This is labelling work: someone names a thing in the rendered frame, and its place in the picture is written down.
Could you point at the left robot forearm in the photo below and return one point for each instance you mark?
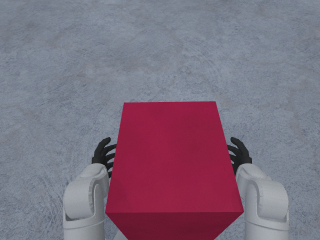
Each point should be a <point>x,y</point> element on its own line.
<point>83,204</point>

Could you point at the right robot forearm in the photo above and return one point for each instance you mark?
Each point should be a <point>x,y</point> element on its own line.
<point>266,211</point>

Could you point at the carton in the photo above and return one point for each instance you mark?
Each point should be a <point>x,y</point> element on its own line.
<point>172,175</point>

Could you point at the right robot hand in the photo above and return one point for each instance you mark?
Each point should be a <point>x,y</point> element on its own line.
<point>242,154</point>

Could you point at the left robot hand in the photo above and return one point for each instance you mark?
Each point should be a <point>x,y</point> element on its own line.
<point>100,156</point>

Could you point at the robot left thigh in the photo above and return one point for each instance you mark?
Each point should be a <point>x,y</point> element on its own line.
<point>120,236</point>

